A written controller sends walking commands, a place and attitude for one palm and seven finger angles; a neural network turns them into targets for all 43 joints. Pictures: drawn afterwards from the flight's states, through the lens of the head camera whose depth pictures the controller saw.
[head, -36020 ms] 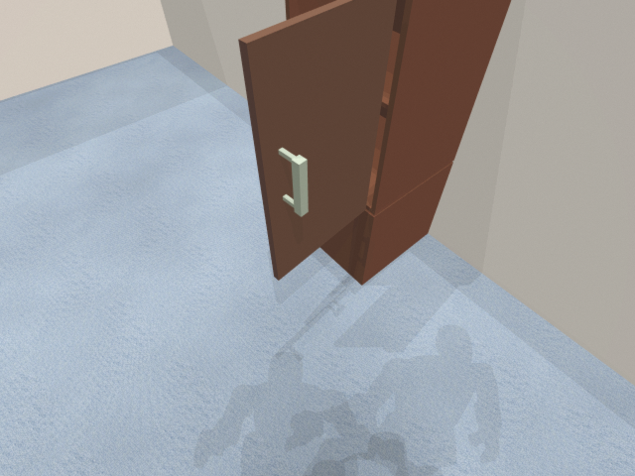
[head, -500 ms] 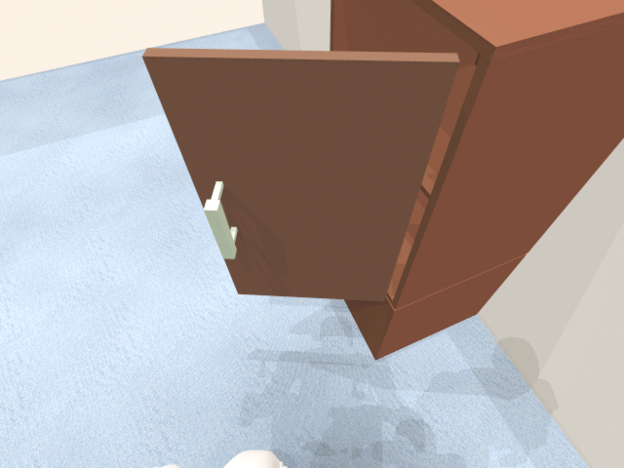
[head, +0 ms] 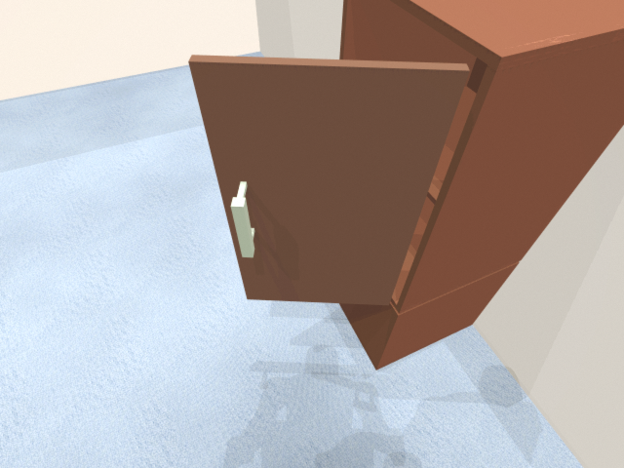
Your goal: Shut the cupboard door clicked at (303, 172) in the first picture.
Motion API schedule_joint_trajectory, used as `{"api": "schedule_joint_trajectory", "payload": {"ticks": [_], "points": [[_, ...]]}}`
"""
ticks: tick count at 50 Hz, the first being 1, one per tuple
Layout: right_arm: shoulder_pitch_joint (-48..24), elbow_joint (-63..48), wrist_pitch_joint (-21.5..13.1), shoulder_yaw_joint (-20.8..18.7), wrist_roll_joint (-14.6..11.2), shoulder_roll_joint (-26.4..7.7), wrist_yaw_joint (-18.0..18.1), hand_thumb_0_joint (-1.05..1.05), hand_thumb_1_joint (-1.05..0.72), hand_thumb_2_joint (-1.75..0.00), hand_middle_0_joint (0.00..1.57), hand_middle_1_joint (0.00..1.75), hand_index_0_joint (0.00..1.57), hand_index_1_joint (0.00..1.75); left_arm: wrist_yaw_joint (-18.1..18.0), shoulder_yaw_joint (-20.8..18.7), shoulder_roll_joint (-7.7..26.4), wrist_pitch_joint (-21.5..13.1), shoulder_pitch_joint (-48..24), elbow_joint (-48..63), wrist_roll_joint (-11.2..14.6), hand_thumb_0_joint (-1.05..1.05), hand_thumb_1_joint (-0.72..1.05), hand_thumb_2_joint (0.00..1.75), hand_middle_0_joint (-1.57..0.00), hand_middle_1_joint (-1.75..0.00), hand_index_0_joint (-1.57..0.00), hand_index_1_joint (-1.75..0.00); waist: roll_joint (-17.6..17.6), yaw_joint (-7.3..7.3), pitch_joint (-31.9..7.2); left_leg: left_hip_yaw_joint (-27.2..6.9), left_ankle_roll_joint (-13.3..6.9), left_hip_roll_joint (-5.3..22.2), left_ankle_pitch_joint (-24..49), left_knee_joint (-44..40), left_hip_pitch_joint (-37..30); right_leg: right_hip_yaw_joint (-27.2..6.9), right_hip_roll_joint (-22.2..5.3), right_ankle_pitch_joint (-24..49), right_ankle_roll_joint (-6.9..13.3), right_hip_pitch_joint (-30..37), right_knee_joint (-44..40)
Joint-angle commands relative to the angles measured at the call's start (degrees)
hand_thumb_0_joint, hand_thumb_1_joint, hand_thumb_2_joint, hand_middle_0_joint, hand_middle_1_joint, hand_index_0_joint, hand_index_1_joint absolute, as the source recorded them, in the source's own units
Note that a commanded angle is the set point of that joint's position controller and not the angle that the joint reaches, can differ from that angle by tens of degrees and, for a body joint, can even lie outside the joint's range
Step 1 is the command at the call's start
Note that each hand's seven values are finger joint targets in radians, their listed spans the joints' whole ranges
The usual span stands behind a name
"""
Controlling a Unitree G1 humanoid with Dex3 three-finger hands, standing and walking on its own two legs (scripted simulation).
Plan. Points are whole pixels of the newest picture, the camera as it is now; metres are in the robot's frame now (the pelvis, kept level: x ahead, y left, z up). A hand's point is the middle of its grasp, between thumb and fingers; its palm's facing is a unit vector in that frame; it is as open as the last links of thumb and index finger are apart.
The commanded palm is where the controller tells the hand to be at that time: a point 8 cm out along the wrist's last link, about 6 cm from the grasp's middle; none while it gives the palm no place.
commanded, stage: come to a stop and stand still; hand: left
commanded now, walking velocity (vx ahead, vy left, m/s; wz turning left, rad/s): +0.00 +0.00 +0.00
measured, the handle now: (245, 220) +0.50 +0.15 -0.02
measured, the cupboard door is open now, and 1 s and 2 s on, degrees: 63 63 63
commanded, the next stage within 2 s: look again from close up in 0.36 s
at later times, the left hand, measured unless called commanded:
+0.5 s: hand out of the picture -0.02 +0.16 -0.18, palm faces -0.01 -0.99 -0.15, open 7.3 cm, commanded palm none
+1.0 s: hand out of the picture -0.03 +0.21 -0.18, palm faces +0.02 -0.98 -0.20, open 7.4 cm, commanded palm none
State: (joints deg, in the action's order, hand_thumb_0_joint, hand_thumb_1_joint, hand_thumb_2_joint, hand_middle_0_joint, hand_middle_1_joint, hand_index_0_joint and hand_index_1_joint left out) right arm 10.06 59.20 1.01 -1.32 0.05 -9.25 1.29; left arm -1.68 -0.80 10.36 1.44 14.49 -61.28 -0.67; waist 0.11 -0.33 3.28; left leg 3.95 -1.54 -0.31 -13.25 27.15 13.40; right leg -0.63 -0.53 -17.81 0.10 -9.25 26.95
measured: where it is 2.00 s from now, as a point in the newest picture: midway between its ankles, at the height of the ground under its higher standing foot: outside the picture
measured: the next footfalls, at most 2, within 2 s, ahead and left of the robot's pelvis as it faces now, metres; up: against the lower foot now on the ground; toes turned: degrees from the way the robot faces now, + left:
right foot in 1.80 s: +0.11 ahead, -0.14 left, +0.00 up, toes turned +1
left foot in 2.00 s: +0.11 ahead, +0.05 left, +0.00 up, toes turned +5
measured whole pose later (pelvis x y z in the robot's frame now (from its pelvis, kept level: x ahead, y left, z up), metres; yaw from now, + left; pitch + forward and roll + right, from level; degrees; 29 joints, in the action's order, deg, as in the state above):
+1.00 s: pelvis -0.03 +0.03 +0.00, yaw +0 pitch -2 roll -1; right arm 13.8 58.8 -1.0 -0.3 0.8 -11.0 0.1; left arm -2.0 0.8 11.6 -0.4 19.2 -59.4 -1.1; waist 1.6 -0.2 -0.2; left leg 4.3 -4.0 -1.9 -11.0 27.4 15.1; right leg -0.8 -2.1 -14.8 -2.3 -10.8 27.1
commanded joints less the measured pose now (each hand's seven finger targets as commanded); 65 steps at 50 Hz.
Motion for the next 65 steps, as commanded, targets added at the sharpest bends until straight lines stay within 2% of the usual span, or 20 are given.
{"api": "schedule_joint_trajectory", "payload": {"ticks": [1,4,9,16,22,23,24,25,26,28,30,33,38,43,44,51,54,57,58,65], "points": [[5.5,0.5,-1.0,-0.9,0.1,-6.1,0.1,0.00,-0.90,-0.90,0.20,0.30,0.20,0.30,-0.4,-0.5,5.4,-2.3,1.2,1.4,0.0,0.00,0.90,0.90,-0.20,-0.30,-0.20,-0.30,8.6,1.84,-3.7,-4.9,1.3,4.8,7.5,-5.0,-7.9,-7.3,-7.2,15.8,3.0,-3.7,-8.3],[5.9,2.2,-1.2,-0.4,0.2,-5.9,0.2,0.00,-0.90,-0.90,0.20,0.30,0.20,0.30,-0.5,-0.2,4.4,-1.9,2.0,0.6,0.0,0.00,0.90,0.90,-0.20,-0.30,-0.20,-0.30,3.7,1.09,0.0,-5.8,0.8,5.8,5.8,-7.8,-6.4,-6.2,-5.1,7.2,2.0,-4.2,-9.8],[7.7,3.8,-0.8,0.0,0.4,-5.2,0.3,0.00,-0.90,-0.90,0.20,0.30,0.20,0.30,-0.4,-0.2,3.7,-1.3,3.6,-1.0,-0.1,0.00,0.90,0.90,-0.20,-0.30,-0.20,-0.30,0.9,0.62,4.3,-5.9,1.0,5.3,-2.4,-10.5,-2.7,-6.4,-4.4,-0.4,1.8,-5.3,-11.5],[10.4,4.8,-1.4,0.2,0.5,-4.2,0.7,0.00,-0.90,-0.90,0.20,0.30,0.20,0.30,-0.4,-0.1,2.6,-1.6,5.0,-1.9,0.2,0.00,0.90,0.90,-0.20,-0.30,-0.20,-0.30,0.4,0.44,1.2,-6.3,0.8,5.4,-0.1,-10.1,-3.2,-6.0,-4.5,2.4,1.9,-3.5,-10.5],[11.9,5.4,-1.8,0.2,0.4,-3.6,0.9,0.00,-0.90,-0.90,0.20,0.30,0.20,0.30,-0.6,-0.1,1.8,-1.7,5.6,-2.5,0.2,0.00,0.90,0.90,-0.20,-0.30,-0.20,-0.30,0.0,0.47,1.2,-6.6,0.6,6.1,2.1,-10.2,-2.9,-5.2,-4.2,5.8,1.8,-2.5,-9.3],[4.9,1.5,-3.1,0.8,0.3,-5.5,0.0,0.00,-0.90,-0.90,0.20,0.30,0.20,0.30,-2.6,0.9,3.5,-3.8,8.7,-3.1,-1.0,0.00,0.90,0.90,-0.20,-0.30,-0.20,-0.30,-6.3,-1.53,2.3,-3.9,1.8,6.6,10.4,2.2,0.1,-5.7,-7.1,18.6,1.8,-4.3,-8.0],[5.8,-0.4,-3.4,1.2,0.4,-4.0,-0.1,0.00,-0.90,-0.90,0.20,0.30,0.20,0.30,-2.5,0.2,6.2,-5.0,8.9,-2.2,-0.6,0.00,0.90,0.90,-0.20,-0.30,-0.20,-0.30,-5.5,0.79,-0.8,-4.9,2.1,4.8,12.6,1.4,-1.7,-6.8,-9.0,37.6,2.6,-1.9,-5.4],[12.1,0.0,-3.9,1.0,0.8,-3.0,0.2,0.00,-0.90,-0.90,0.20,0.30,0.20,0.30,-2.3,0.4,5.1,-5.0,8.8,-0.8,-0.2,0.00,0.90,0.90,-0.20,-0.30,-0.20,-0.30,-3.7,2.02,-8.8,-5.0,1.2,5.4,12.0,0.6,-3.7,-5.5,-8.3,34.2,3.3,2.9,-1.1],[12.4,0.3,-4.0,0.8,0.6,-3.7,0.5,0.00,-0.90,-0.90,0.20,0.30,0.20,0.30,-2.1,0.7,4.0,-4.8,8.2,-0.7,0.1,0.00,0.90,0.90,-0.20,-0.30,-0.20,-0.30,-1.4,1.55,-12.3,-6.0,0.6,6.0,16.8,1.2,-5.1,-4.6,-7.0,31.0,3.0,4.3,-0.2],[11.1,-0.3,-3.4,0.4,0.4,-4.7,0.6,0.00,-0.90,-0.90,0.20,0.30,0.20,0.30,-1.8,0.9,2.9,-4.1,7.5,0.0,0.1,0.00,0.90,0.90,-0.20,-0.30,-0.20,-0.30,2.6,1.26,-7.6,-6.7,-0.1,6.5,12.6,-0.2,-3.2,-3.8,-5.7,18.3,2.5,0.3,-1.6],[9.7,-1.0,-2.9,0.2,0.7,-4.9,0.4,0.00,-0.90,-0.90,0.20,0.30,0.20,0.30,-1.6,0.9,2.9,-3.4,6.9,0.9,-0.2,0.00,0.90,0.90,-0.20,-0.30,-0.20,-0.30,0.4,0.94,0.4,-7.3,-0.2,6.2,7.1,-2.3,1.1,-3.9,-4.6,8.8,2.5,-4.2,-2.8],[8.2,-2.2,-2.2,-0.2,0.7,-5.6,-0.1,0.00,-0.90,-0.90,0.20,0.30,0.20,0.30,-1.3,0.9,3.3,-2.9,6.9,2.2,-0.5,0.00,0.90,0.90,-0.20,-0.30,-0.20,-0.30,1.8,0.96,4.2,-9.1,-0.4,5.4,-5.7,-5.8,4.0,-4.6,-3.8,-2.3,2.5,-8.7,-4.1],[7.2,-3.3,-2.5,-0.6,0.9,-7.7,-0.4,0.00,-0.90,-0.90,0.20,0.30,0.20,0.30,-1.0,0.7,4.3,-2.7,7.5,3.8,-0.6,0.00,0.90,0.90,-0.20,-0.30,-0.20,-0.30,0.3,0.62,1.9,-10.5,-1.0,6.2,-8.8,-8.6,3.7,-3.6,-3.2,-0.2,2.1,-7.5,-2.7],[5.6,-3.6,-2.9,-0.7,0.7,-9.1,-0.5,0.00,-0.90,-0.90,0.20,0.30,0.20,0.30,-0.7,0.6,5.7,-2.9,7.6,4.3,-0.6,0.00,0.90,0.90,-0.20,-0.30,-0.20,-0.30,-0.1,0.28,0.1,-10.2,-1.2,6.3,-6.8,-9.0,2.4,-3.7,-3.8,2.7,1.9,-5.9,-3.4],[5.5,-3.5,-2.9,-0.7,0.7,-9.0,-0.5,0.00,-0.90,-0.90,0.20,0.30,0.20,0.30,-0.7,0.6,6.1,-2.9,7.4,4.4,-0.7,0.00,0.90,0.90,-0.20,-0.30,-0.20,-0.30,0.8,0.32,-0.1,-10.1,-1.3,6.3,-5.4,-8.8,2.2,-3.7,-3.8,3.8,1.8,-5.3,-3.6],[4.2,-2.5,-2.9,-0.6,0.6,-10.3,-0.6,0.00,-0.90,-0.90,0.20,0.30,0.20,0.30,-0.4,0.7,7.0,-2.8,7.5,3.5,-0.6,0.00,0.90,0.90,-0.20,-0.30,-0.20,-0.30,-1.5,0.12,-0.3,-10.5,-1.1,6.5,-7.2,-10.6,2.2,-3.3,-4.2,4.0,1.5,-4.4,-4.6],[5.7,-1.1,-2.4,-0.3,0.7,-8.8,-0.5,0.00,-0.90,-0.90,0.20,0.30,0.20,0.30,-0.2,1.1,4.5,-2.2,9.4,2.1,-0.7,0.00,0.90,0.90,-0.20,-0.30,-0.20,-0.30,-1.2,0.22,-0.7,-11.6,-1.3,7.9,-14.7,-12.4,2.2,-1.1,-2.9,-0.5,1.0,-4.4,-3.4],[5.6,-1.1,-1.7,-1.2,1.0,-10.7,-0.3,0.00,-0.90,-0.90,0.20,0.30,0.20,0.30,0.3,0.7,4.4,-1.4,10.4,2.2,-1.3,0.00,0.90,0.90,-0.20,-0.30,-0.20,-0.30,-4.2,0.06,2.0,-14.4,-2.6,10.6,-23.0,-15.3,4.4,1.5,-1.2,-4.1,1.1,-7.1,0.4],[5.6,-1.1,-1.6,-1.5,1.0,-11.0,-0.1,0.00,-0.90,-0.90,0.20,0.30,0.20,0.30,0.5,0.6,4.3,-1.2,10.8,2.2,-1.4,0.00,0.90,0.90,-0.20,-0.30,-0.20,-0.30,-3.4,-0.06,2.2,-15.1,-3.2,11.5,-23.8,-15.4,5.0,2.1,-1.0,-3.9,1.2,-7.3,1.3],[6.6,-1.4,-1.9,-2.1,1.1,-9.4,0.3,0.00,-0.90,-0.90,0.20,0.30,0.20,0.30,1.3,-0.4,3.6,-1.5,13.2,2.9,-1.3,0.00,0.90,0.90,-0.20,-0.30,-0.20,-0.30,-2.2,-0.34,1.9,-11.6,-3.3,10.2,-20.3,-10.0,6.9,-0.1,-1.9,-4.5,2.5,-6.7,-1.4]]}}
